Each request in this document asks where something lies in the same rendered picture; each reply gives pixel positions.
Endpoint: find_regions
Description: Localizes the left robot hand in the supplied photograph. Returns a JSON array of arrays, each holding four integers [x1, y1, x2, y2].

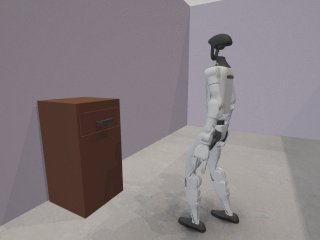
[[191, 143, 210, 174]]

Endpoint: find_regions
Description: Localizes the robot right upper arm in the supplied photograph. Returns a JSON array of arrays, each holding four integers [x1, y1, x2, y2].
[[231, 81, 236, 105]]

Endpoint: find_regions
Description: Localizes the handle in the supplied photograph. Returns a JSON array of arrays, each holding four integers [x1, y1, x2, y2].
[[95, 118, 114, 124]]

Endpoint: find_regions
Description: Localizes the drawer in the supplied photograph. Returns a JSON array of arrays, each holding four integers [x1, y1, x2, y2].
[[79, 107, 119, 137]]

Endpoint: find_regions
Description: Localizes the cabinet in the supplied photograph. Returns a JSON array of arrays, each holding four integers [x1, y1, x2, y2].
[[37, 97, 123, 219]]

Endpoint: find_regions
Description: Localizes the robot right forearm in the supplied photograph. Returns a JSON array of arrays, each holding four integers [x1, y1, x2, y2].
[[223, 103, 235, 128]]

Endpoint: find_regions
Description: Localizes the robot head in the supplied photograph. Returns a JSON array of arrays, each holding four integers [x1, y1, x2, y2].
[[208, 33, 233, 68]]

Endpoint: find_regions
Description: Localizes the right robot hand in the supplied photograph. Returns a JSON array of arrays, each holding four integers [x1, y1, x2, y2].
[[221, 128, 229, 148]]

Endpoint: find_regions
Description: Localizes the robot left upper arm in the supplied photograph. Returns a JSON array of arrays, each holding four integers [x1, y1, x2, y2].
[[204, 66, 223, 110]]

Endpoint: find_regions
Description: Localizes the robot left shin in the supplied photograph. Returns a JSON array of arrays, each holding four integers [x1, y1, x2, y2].
[[184, 176, 202, 224]]

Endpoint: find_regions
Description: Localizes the robot left forearm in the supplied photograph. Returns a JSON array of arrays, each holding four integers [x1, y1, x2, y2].
[[200, 99, 220, 146]]

